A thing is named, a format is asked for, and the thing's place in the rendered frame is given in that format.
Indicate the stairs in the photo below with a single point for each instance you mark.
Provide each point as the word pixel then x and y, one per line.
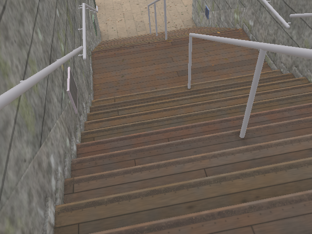
pixel 147 38
pixel 171 161

